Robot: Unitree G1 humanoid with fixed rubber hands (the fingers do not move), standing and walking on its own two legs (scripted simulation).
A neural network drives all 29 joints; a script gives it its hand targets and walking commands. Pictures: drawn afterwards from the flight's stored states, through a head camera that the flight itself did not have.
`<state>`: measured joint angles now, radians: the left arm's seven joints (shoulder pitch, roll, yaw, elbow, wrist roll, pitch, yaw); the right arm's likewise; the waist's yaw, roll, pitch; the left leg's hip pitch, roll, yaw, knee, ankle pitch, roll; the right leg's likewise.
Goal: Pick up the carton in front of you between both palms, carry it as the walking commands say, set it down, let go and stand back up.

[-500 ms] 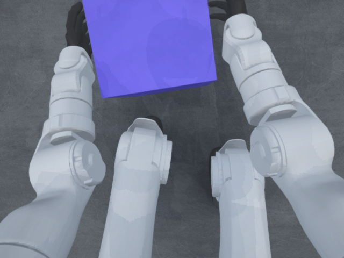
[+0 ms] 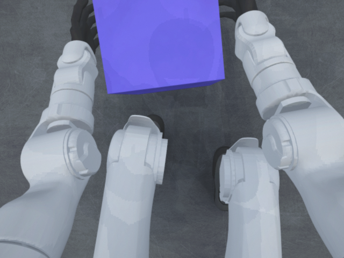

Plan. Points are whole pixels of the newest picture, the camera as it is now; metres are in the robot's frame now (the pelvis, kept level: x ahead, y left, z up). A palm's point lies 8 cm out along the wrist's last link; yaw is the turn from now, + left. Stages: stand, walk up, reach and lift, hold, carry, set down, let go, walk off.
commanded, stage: set down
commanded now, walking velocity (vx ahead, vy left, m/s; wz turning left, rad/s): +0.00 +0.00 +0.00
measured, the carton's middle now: (165, 44) +0.47 +0.14 -0.25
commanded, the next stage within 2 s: let go in 1.42 s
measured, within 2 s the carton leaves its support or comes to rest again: neither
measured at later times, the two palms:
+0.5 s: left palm (50, 37) +0.44 +0.35 -0.16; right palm (251, 8) +0.54 -0.01 -0.16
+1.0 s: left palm out of the picture +0.43 +0.35 +0.01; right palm out of the picture +0.55 -0.01 +0.00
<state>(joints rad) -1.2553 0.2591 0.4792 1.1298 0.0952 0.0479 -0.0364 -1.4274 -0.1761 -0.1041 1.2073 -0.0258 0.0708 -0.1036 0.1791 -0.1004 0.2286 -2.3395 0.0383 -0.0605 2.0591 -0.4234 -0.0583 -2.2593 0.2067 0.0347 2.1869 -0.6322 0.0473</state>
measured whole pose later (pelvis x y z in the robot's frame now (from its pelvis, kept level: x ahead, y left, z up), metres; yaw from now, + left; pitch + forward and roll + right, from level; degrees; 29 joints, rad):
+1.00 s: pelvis +0.02 +0.02 +0.11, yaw +2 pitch +45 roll -3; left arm -0.95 0.27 0.40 0.76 -0.07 0.13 -0.03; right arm -1.11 -0.19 -0.13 0.79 -0.01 0.20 -0.13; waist 0.17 -0.06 -0.03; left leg -2.10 -0.01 -0.05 1.70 -0.40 -0.02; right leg -1.97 0.10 0.03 1.80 -0.62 0.04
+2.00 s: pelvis +0.11 +0.05 +0.36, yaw +5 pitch +20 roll -1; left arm -0.03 0.22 0.09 0.46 -0.02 0.01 -0.10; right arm -0.15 -0.10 -0.13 0.55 -0.09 0.02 -0.06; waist 0.10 0.00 0.00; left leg -0.81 -0.04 -0.03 0.70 -0.24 0.03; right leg -0.67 0.02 0.09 0.71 -0.38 0.04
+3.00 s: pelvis +0.14 +0.03 +0.39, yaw +5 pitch +0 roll +0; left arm 0.24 0.34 0.06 0.62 0.04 0.04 0.01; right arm 0.18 -0.30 -0.05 0.73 -0.05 0.01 -0.02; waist 0.01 -0.06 0.01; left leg -0.28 -0.02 -0.03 0.54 -0.27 0.01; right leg -0.13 0.02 0.08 0.50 -0.37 0.01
